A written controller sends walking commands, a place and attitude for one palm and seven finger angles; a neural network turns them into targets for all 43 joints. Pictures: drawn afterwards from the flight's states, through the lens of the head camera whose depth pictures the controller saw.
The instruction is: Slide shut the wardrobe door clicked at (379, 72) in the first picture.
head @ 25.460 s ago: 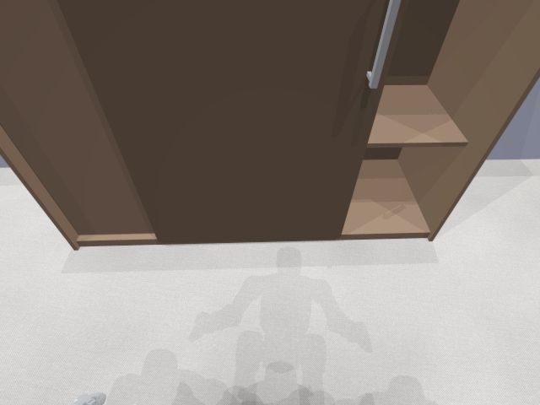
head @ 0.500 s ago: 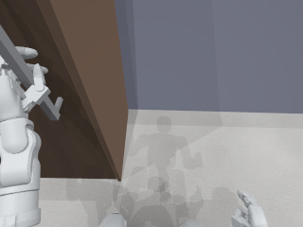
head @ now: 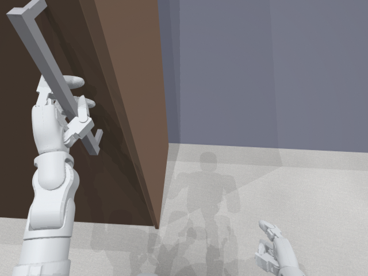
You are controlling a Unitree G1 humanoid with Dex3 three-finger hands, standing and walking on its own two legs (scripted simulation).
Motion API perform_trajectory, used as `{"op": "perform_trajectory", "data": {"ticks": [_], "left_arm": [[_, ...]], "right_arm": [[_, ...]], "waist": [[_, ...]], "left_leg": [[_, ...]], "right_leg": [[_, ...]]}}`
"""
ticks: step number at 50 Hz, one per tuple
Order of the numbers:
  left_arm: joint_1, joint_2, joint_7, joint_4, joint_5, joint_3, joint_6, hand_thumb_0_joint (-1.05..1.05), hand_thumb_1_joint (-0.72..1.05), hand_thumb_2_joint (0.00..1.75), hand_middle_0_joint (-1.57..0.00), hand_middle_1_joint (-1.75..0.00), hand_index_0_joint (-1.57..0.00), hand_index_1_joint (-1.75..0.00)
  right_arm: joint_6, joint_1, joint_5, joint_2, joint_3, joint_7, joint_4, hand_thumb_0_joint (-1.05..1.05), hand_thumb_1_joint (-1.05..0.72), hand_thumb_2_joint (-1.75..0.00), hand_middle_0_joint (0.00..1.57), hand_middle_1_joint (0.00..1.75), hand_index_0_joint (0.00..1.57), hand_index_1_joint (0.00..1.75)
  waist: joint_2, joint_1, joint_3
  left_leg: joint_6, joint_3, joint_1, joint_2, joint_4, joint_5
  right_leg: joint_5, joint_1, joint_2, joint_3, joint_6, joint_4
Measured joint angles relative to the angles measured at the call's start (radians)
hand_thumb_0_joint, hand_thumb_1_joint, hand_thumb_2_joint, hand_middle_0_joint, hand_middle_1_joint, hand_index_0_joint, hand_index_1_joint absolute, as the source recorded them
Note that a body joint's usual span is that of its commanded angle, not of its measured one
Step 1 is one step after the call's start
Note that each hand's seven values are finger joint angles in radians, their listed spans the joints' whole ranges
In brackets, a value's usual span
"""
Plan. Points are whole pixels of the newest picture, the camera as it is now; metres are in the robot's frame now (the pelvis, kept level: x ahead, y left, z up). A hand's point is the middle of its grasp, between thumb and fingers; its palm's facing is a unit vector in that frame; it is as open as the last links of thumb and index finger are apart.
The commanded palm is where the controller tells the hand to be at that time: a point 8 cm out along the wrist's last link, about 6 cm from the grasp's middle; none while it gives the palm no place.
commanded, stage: stop walking and hold the door there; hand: left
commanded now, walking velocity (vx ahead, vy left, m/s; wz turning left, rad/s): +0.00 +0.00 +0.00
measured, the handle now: (72, 95) +0.37 +0.25 +0.20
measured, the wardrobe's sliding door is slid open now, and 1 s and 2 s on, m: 0.00 0.00 0.00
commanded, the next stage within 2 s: loosen the grip on the handle in 0.92 s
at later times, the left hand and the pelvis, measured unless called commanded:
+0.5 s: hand (86, 120) +0.33 +0.22 +0.17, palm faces +0.34 -0.93 -0.12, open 5.8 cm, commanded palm +0.30 +0.24 +0.16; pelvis +0.02 +0.02 +0.01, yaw +0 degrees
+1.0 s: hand (86, 121) +0.33 +0.22 +0.17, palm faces +0.28 -0.95 -0.09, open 5.8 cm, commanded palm +0.29 +0.26 +0.17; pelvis +0.02 +0.04 +0.01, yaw +1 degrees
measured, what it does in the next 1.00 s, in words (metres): stands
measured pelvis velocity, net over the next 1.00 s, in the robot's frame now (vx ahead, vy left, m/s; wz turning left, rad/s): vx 0.02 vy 0.04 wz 0.01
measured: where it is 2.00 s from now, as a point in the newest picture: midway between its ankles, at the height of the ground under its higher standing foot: outside the picture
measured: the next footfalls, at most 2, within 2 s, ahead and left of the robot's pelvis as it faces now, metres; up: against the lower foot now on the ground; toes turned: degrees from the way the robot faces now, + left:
none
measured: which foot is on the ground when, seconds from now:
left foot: down 0.00-1.00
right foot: down 0.00-1.00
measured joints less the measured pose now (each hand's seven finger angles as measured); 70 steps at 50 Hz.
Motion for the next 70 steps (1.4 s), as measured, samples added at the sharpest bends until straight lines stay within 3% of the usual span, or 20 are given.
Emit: {"op": "perform_trajectory", "data": {"ticks": [3, 10, 19, 33, 51, 53, 54, 55, 57, 59, 64, 66, 70], "left_arm": [[0.017, 0.003, 0.0, 0.015, -0.008, 0.007, 0.006, -0.01, 0.78, 0.79, -0.46, -1.4, -0.26, -1.4], [0.074, 0.002, 0.0, 0.03, -0.013, -0.001, -0.007, -0.02, 0.78, 0.79, -0.46, -1.4, -0.28, -1.4], [0.124, -0.007, 0.005, 0.029, -0.006, -0.023, -0.027, -0.02, 0.78, 0.78, -0.46, -1.4, -0.28, -1.4], [0.147, -0.029, -0.005, 0.014, 0.005, -0.074, -0.047, -0.02, 0.78, 0.79, -0.46, -1.4, -0.26, -1.4], [0.123, -0.062, 0.005, 0.007, 0.013, -0.121, -0.044, 0.0, 0.8, 0.81, -0.46, -1.4, -0.23, -1.4], [0.04, 0.008, -0.072, 0.039, 0.076, -0.097, -0.032, -0.02, 0.72, 0.8, -0.46, -1.4, -0.24, -1.4], [-0.028, 0.046, -0.114, 0.086, 0.074, -0.095, -0.023, -0.03, 0.66, 0.79, -0.47, -1.4, -0.26, -1.4], [-0.065, 0.049, -0.139, 0.111, 0.054, -0.088, -0.015, -0.03, 0.59, 0.76, -0.5, -1.41, -0.28, -1.4], [-0.093, 0.01, -0.171, 0.134, -0.041, -0.029, 0.018, -0.02, 0.5, 0.72, -0.52, -1.41, -0.32, -1.4], [-0.088, -0.026, -0.152, 0.16, -0.069, 0.02, 0.022, -0.01, 0.42, 0.68, -0.52, -1.41, -0.35, -1.4], [-0.114, -0.03, -0.046, 0.261, 0.014, 0.036, -0.008, 0.0, 0.12, 0.53, -0.49, -1.4, -0.29, -1.33], [-0.136, -0.009, -0.044, 0.313, 0.029, 0.033, -0.032, 0.0, -0.03, 0.45, -0.47, -1.4, -0.27, -1.32], [-0.185, 0.03, -0.086, 0.401, 0.014, 0.024, -0.084, 0.0, -0.28, 0.33, -0.43, -1.36, -0.26, -1.3]], "right_arm": [[0.009, -0.001, 0.006, -0.022, -0.01, -0.012, -0.001, 0.01, -0.91, -0.9, 0.2, 0.3, 0.21, 0.3], [0.03, 0.035, 0.01, -0.068, -0.032, -0.043, 0.018, 0.01, -0.91, -0.9, 0.2, 0.3, 0.2, 0.3], [0.04, 0.075, 0.006, -0.069, -0.032, -0.053, 0.029, 0.01, -0.91, -0.9, 0.2, 0.3, 0.2, 0.29], [0.051, 0.073, -0.002, -0.029, -0.005, -0.046, 0.031, 0.01, -0.91, -0.9, 0.2, 0.3, 0.2, 0.3], [0.063, 0.057, -0.004, -0.034, -0.01, -0.04, 0.015, 0.01, -0.91, -0.9, 0.2, 0.3, 0.2, 0.3], [0.04, 0.048, -0.016, -0.021, -0.036, -0.026, 0.014, 0.01, -0.91, -0.9, 0.2, 0.3, 0.2, 0.3], [0.017, 0.043, -0.016, -0.012, -0.053, -0.019, 0.03, 0.01, -0.91, -0.9, 0.2, 0.3, 0.2, 0.3], [-0.002, 0.044, -0.008, -0.01, -0.064, -0.011, 0.042, 0.01, -0.91, -0.9, 0.2, 0.3, 0.2, 0.3], [-0.033, 0.045, 0.0, -0.017, -0.063, 0.001, 0.058, 0.01, -0.91, -0.9, 0.2, 0.3, 0.2, 0.3], [-0.052, 0.048, 0.0, -0.029, -0.057, 0.009, 0.061, 0.01, -0.91, -0.9, 0.2, 0.3, 0.2, 0.3], [-0.077, 0.079, 0.005, -0.05, -0.038, 0.009, 0.028, 0.01, -0.91, -0.9, 0.2, 0.3, 0.2, 0.3], [-0.088, 0.093, 0.008, -0.054, -0.031, -0.002, 0.024, 0.01, -0.91, -0.9, 0.2, 0.3, 0.2, 0.3], [-0.106, 0.117, 0.013, -0.06, -0.023, -0.022, 0.041, 0.01, -0.91, -0.9, 0.2, 0.3, 0.2, 0.3]], "waist": [[0.017, -0.01, -0.027], [0.014, -0.025, -0.079], [0.015, -0.035, -0.108], [0.02, -0.026, -0.123], [0.007, -0.012, -0.123], [-0.005, 0.009, -0.087], [-0.021, 0.018, -0.079], [-0.033, 0.027, -0.079], [-0.041, 0.03, -0.085], [-0.032, 0.019, -0.101], [-0.024, -0.019, -0.132], [-0.027, -0.026, -0.135], [-0.036, -0.032, -0.132]], "left_leg": [[0.0, -0.008, -0.009, 0.004, -0.002, 0.0], [0.004, -0.001, 0.023, -0.011, -0.038, 0.002], [0.017, 0.011, 0.059, -0.026, -0.08, 0.011], [0.044, 0.027, 0.07, -0.056, -0.118, 0.026], [0.061, 0.029, 0.068, -0.078, -0.134, 0.04], [0.058, 0.028, 0.048, -0.064, -0.106, 0.036], [0.051, 0.025, 0.035, -0.065, -0.102, 0.041], [0.045, 0.021, 0.024, -0.067, -0.103, 0.05], [0.037, 0.018, 0.016, -0.067, -0.094, 0.059], [0.036, 0.017, 0.005, -0.062, -0.065, 0.049], [0.034, 0.006, -0.033, -0.06, 0.01, 0.024], [0.035, 0.004, -0.046, -0.058, 0.035, 0.008], [0.036, -0.001, -0.076, -0.053, 0.077, -0.04]], "right_leg": [[-0.007, -0.003, 0.006, -0.007, -0.015, -0.009], [-0.018, 0.021, -0.01, -0.003, -0.003, -0.025], [-0.007, 0.056, -0.026, 0.007, 0.01, -0.069], [0.014, 0.068, -0.056, 0.02, 0.038, -0.111], [0.021, 0.063, -0.078, 0.019, 0.055, -0.119], [0.026, 0.05, -0.065, 0.019, 0.048, -0.107], [0.023, 0.027, -0.066, 0.017, 0.041, -0.081], [0.02, 0.006, -0.067, 0.012, 0.033, -0.057], [0.01, -0.009, -0.068, 0.009, 0.027, -0.029], [0.0, -0.018, -0.063, 0.008, 0.028, -0.004], [-0.038, -0.066, -0.061, -0.001, 0.018, 0.098], [-0.047, -0.082, -0.059, -0.002, 0.012, 0.127], [-0.054, -0.112, -0.05, -0.001, 0.004, 0.161]]}}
